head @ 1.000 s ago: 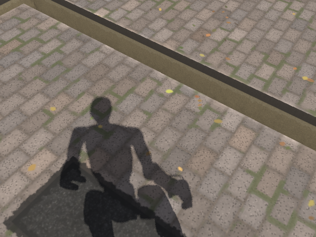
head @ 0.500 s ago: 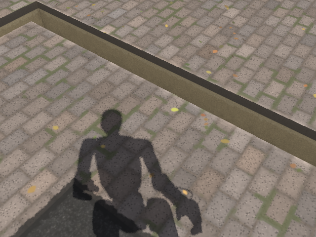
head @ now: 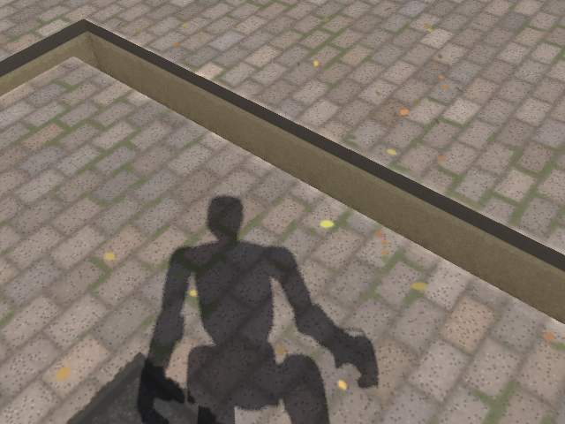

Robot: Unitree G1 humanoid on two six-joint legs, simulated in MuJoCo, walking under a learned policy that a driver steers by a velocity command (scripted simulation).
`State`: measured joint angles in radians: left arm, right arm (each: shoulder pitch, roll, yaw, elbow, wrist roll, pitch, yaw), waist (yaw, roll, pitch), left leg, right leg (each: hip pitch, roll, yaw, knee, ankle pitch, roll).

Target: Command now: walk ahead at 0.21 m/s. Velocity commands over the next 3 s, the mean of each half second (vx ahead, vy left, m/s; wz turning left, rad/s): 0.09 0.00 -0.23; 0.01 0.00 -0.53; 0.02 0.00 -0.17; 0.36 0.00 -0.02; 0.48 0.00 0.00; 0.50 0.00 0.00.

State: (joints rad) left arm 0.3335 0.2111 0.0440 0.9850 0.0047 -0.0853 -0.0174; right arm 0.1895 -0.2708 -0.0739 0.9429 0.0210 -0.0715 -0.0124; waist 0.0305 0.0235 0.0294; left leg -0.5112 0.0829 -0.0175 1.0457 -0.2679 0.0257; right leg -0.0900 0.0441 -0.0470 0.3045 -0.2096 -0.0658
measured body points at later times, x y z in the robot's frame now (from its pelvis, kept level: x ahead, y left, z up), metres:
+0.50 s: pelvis +0.08 +0.04 -0.01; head +0.11 +0.03 +0.44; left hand +0.22 +0.31 -0.14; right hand +0.17 -0.25 -0.13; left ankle +0.16 +0.14 -0.75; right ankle +0.07 -0.08 -0.70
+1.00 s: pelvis +0.09 +0.00 +0.00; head +0.11 -0.03 +0.44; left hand +0.32 +0.21 -0.10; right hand +0.10 -0.32 -0.13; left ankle +0.19 +0.14 -0.71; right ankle +0.06 -0.08 -0.75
